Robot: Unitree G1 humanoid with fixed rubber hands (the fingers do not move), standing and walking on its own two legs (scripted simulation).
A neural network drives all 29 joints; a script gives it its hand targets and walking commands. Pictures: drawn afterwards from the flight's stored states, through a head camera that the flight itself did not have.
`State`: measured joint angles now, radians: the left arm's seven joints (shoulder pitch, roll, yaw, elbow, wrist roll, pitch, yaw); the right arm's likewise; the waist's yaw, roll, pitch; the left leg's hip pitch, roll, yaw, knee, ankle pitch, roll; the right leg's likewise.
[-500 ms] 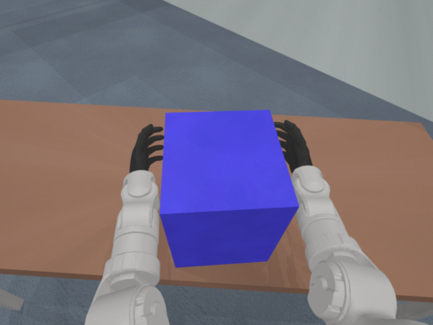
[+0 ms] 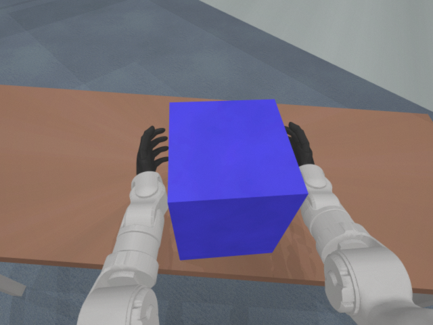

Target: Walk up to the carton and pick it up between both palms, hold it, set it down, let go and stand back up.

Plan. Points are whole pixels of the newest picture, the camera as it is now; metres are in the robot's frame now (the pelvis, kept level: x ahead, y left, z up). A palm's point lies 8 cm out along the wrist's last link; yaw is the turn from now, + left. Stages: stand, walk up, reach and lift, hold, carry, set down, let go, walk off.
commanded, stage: set down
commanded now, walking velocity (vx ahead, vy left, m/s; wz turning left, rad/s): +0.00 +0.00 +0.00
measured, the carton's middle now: (225, 183) +0.39 +0.01 +0.02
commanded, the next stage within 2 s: none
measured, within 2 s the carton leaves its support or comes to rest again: neither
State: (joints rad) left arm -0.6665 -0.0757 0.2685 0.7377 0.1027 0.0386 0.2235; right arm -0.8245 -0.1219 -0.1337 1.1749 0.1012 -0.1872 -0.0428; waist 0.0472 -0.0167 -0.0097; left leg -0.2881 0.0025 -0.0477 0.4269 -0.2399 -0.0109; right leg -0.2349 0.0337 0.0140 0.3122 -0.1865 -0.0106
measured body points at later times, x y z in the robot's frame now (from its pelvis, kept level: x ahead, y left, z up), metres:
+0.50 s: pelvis -0.02 +0.00 +0.00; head +0.01 +0.02 +0.45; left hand +0.33 +0.16 +0.02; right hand +0.36 -0.19 +0.01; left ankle -0.02 +0.11 -0.74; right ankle -0.02 -0.12 -0.75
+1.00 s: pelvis -0.07 -0.01 -0.01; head -0.09 +0.00 +0.44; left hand +0.27 +0.15 +0.04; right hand +0.29 -0.21 +0.02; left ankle -0.03 +0.11 -0.75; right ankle -0.02 -0.12 -0.75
